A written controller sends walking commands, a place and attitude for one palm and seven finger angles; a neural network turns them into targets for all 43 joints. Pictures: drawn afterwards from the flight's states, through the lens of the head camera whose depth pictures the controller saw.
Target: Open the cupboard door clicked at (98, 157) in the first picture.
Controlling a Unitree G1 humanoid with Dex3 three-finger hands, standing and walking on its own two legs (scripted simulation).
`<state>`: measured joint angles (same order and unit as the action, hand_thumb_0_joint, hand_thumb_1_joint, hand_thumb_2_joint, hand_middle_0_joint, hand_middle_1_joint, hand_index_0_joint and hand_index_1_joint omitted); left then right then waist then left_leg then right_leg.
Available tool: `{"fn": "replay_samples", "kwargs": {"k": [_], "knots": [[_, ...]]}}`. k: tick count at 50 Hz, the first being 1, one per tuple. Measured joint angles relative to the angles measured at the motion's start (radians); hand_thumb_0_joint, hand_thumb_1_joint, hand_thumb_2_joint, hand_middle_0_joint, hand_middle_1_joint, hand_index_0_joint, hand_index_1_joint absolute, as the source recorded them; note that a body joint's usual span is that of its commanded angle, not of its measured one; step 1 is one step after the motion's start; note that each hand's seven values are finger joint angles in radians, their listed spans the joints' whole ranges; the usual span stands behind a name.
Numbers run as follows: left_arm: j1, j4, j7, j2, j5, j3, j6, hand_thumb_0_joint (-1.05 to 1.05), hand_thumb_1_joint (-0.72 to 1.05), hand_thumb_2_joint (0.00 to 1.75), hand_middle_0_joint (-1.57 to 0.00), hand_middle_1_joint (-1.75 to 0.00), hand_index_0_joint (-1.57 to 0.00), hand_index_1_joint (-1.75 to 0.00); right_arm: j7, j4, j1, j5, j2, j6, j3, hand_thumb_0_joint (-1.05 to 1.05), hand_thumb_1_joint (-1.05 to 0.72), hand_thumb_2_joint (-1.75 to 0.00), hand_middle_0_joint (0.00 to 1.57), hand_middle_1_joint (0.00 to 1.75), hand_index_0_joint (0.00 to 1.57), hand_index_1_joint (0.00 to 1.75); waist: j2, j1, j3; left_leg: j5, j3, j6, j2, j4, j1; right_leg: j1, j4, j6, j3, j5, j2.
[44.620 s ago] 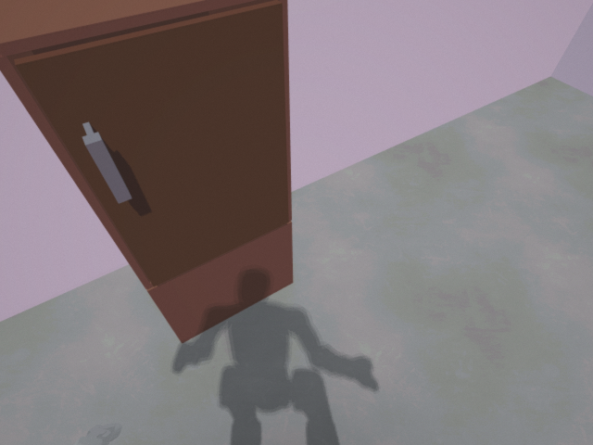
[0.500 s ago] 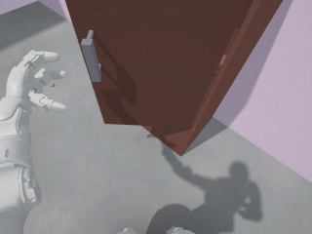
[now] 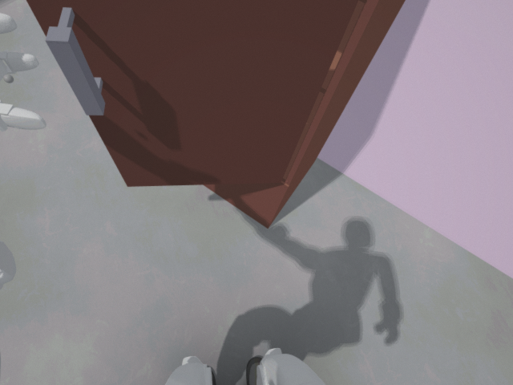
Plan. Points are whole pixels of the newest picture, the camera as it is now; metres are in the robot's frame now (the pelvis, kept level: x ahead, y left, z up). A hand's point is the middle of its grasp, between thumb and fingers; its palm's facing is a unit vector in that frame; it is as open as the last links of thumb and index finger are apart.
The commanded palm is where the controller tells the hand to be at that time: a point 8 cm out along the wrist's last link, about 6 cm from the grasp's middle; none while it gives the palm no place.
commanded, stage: move the hooked fingers beside the handle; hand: left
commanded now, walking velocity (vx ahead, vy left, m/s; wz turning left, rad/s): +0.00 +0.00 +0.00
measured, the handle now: (82, 65) +0.56 +0.20 +0.11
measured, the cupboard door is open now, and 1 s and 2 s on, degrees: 39 39 39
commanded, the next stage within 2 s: slide the fingers in behind the handle in 0.88 s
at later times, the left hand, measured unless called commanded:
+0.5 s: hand (4, 100) +0.49 +0.28 +0.11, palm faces -0.03 -1.00 +0.01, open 14.0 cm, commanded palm +0.49 +0.31 +0.11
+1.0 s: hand (11, 89) +0.51 +0.27 +0.11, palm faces -0.01 -1.00 +0.00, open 14.0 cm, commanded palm +0.49 +0.31 +0.10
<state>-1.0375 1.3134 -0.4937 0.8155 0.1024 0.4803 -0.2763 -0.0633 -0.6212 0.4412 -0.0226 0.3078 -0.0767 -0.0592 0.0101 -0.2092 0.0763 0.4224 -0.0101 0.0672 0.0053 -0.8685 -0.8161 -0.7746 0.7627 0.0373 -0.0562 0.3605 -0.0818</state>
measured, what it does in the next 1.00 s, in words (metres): stands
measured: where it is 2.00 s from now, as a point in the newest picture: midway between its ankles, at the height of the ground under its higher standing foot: outside the picture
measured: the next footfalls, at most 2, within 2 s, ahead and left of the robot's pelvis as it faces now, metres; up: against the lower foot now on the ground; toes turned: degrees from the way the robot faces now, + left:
none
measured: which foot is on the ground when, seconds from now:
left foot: down 0.00-1.00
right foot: down 0.00-1.00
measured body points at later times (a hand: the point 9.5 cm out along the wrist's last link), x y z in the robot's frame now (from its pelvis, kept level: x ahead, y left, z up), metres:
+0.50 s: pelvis +0.01 +0.01 +0.00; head +0.13 +0.04 +0.44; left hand +0.49 +0.33 +0.11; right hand +0.03 -0.27 -0.10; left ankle -0.02 +0.07 -0.70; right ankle -0.01 -0.10 -0.70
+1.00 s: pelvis -0.01 +0.01 +0.00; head +0.13 +0.04 +0.42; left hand +0.50 +0.33 +0.11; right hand -0.05 -0.26 -0.10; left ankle -0.02 +0.07 -0.70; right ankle -0.01 -0.10 -0.70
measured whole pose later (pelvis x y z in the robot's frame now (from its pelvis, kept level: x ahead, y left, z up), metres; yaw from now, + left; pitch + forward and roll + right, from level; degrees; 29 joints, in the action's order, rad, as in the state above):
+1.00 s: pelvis -0.01 +0.01 +0.00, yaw +0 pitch +21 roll -4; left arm -1.01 1.29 -0.47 0.78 0.11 0.46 -0.30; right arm -0.06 -0.62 0.47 -0.02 0.29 -0.10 -0.07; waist 0.02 -0.20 0.07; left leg 0.43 -0.01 0.08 0.01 -0.90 -0.84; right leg -0.79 0.78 0.03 -0.06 0.36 -0.08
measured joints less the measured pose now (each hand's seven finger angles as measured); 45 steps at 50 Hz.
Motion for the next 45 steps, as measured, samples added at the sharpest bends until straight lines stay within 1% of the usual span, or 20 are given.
{"fn": "replay_samples", "kwargs": {"k": [3,8,15,17,20,22,25,29,33,36,40,43,45], "knots": [[0.025,-0.014,-0.010,0.006,-0.003,0.012,0.010,-0.01,-0.50,0.30,-0.30,-1.20,-0.30,-1.20,0.002,0.011,0.014,0.001,-0.003,-0.012,0.002,0.00,-0.91,-0.90,0.20,0.30,0.20,0.30,0.004,0.001,0.006,0.005,-0.005,0.000,-0.004,0.002,-0.002,-0.004,-0.003,0.000,0.006,0.001,-0.004],[0.082,-0.041,-0.018,-0.013,0.005,0.030,0.013,-0.01,-0.49,0.30,-0.30,-1.20,-0.30,-1.20,0.009,0.021,0.024,0.002,-0.012,-0.026,0.002,0.00,-0.91,-0.90,0.20,0.30,0.20,0.30,0.005,0.013,0.011,0.012,-0.013,0.002,-0.009,0.009,0.011,0.006,-0.011,-0.001,0.015,0.004,-0.009],[0.140,-0.117,-0.011,-0.046,0.018,0.057,-0.013,-0.01,-0.50,0.30,-0.30,-1.20,-0.30,-1.20,0.021,0.026,0.011,0.002,-0.026,-0.028,0.010,0.00,-0.91,-0.90,0.20,0.30,0.20,0.30,-0.001,0.025,0.028,0.020,-0.008,0.001,-0.010,0.016,0.037,0.039,-0.028,-0.002,0.012,0.008,-0.012],[0.150,-0.126,-0.015,-0.053,0.028,0.041,-0.011,-0.01,-0.50,0.30,-0.30,-1.20,-0.30,-1.20,0.023,0.029,0.007,0.000,-0.026,-0.030,0.013,0.00,-0.91,-0.90,0.20,0.30,0.20,0.30,0.002,0.031,0.035,0.021,-0.005,0.001,-0.008,0.020,0.049,0.052,-0.034,-0.003,0.010,0.009,-0.010],[0.144,-0.113,-0.022,-0.070,0.043,-0.017,0.007,-0.01,-0.50,0.30,-0.30,-1.20,-0.30,-1.20,0.023,0.030,-0.002,-0.004,-0.022,-0.036,0.015,0.00,-0.91,-0.90,0.20,0.30,0.20,0.30,0.009,0.046,0.037,0.022,0.003,0.004,-0.001,0.022,0.062,0.070,-0.039,-0.006,0.003,0.012,-0.004],[0.136,-0.101,-0.025,-0.086,0.047,-0.043,0.019,-0.01,-0.50,0.30,-0.30,-1.20,-0.30,-1.20,0.021,0.030,-0.014,-0.004,-0.019,-0.038,0.014,0.00,-0.91,-0.90,0.20,0.30,0.20,0.30,0.012,0.054,0.035,0.020,0.007,0.007,0.004,0.021,0.065,0.074,-0.037,-0.008,-0.001,0.014,0.001],[0.127,-0.088,-0.012,-0.108,0.048,-0.058,0.021,-0.01,-0.50,0.30,-0.30,-1.20,-0.30,-1.20,0.019,0.033,-0.035,-0.003,-0.017,-0.035,0.010,0.00,-0.91,-0.90,0.20,0.30,0.20,0.30,0.011,0.058,0.030,0.017,0.007,0.010,0.011,0.015,0.059,0.067,-0.026,-0.011,-0.003,0.016,0.008],[0.108,-0.092,0.022,-0.135,0.035,-0.053,-0.008,-0.01,-0.50,0.30,-0.30,-1.20,-0.30,-1.20,0.020,0.032,-0.060,0.001,-0.019,-0.025,0.008,0.00,-0.91,-0.90,0.20,0.30,0.20,0.30,0.006,0.054,0.017,0.014,0.010,0.010,0.015,0.000,0.040,0.048,-0.007,-0.012,-0.008,0.017,0.013],[0.075,-0.087,0.052,-0.131,0.016,-0.038,-0.033,-0.01,-0.50,0.30,-0.30,-1.20,-0.30,-1.20,0.020,0.025,-0.068,0.002,-0.026,-0.017,0.003,0.00,-0.91,-0.90,0.20,0.30,0.20,0.30,-0.001,0.039,0.013,0.013,0.011,0.008,0.013,-0.013,0.023,0.032,0.006,-0.011,-0.010,0.015,0.012],[0.047,-0.059,0.059,-0.108,0.003,-0.034,-0.028,-0.01,-0.50,0.30,-0.30,-1.20,-0.30,-1.20,0.019,0.021,-0.059,0.000,-0.027,-0.018,-0.002,0.00,-0.91,-0.90,0.20,0.30,0.20,0.30,0.000,0.027,0.016,0.013,0.011,0.008,0.011,-0.019,0.015,0.024,0.009,-0.010,-0.010,0.013,0.009],[0.020,-0.004,0.051,-0.061,-0.010,-0.038,-0.002,-0.01,-0.50,0.30,-0.30,-1.20,-0.30,-1.20,0.013,0.021,-0.034,-0.003,-0.022,-0.021,-0.011,0.00,-0.91,-0.90,0.20,0.30,0.20,0.30,0.006,0.013,0.014,0.012,0.007,0.009,0.007,-0.024,0.006,0.015,0.012,-0.010,-0.007,0.009,0.006],[0.023,0.009,0.043,-0.035,-0.010,-0.036,0.003,-0.01,-0.50,0.30,-0.30,-1.20,-0.30,-1.20,0.008,0.022,-0.011,-0.003,-0.017,-0.022,-0.014,0.00,-0.91,-0.90,0.20,0.30,0.20,0.30,0.009,0.007,0.008,0.011,0.003,0.010,0.004,-0.026,-0.003,0.004,0.016,-0.010,-0.003,0.007,0.004],[0.027,0.001,0.038,-0.030,-0.004,-0.039,-0.005,-0.01,-0.50,0.30,-0.30,-1.20,-0.30,-1.20,0.007,0.018,0.004,-0.002,-0.015,-0.022,-0.013,0.00,-0.91,-0.90,0.20,0.30,0.20,0.30,0.011,0.007,0.002,0.010,0.003,0.009,0.004,-0.029,-0.009,-0.003,0.018,-0.010,-0.003,0.006,0.003]]}}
